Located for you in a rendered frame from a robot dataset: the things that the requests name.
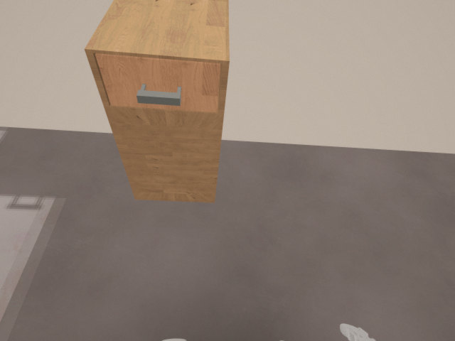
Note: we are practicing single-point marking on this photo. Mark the handle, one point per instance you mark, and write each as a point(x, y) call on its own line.
point(154, 97)

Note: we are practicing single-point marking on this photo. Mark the cabinet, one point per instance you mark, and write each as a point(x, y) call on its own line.
point(168, 154)

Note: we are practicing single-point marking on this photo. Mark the drawer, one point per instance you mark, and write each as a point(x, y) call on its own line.
point(124, 75)

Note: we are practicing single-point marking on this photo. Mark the robot right hand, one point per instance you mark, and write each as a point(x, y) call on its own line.
point(354, 334)

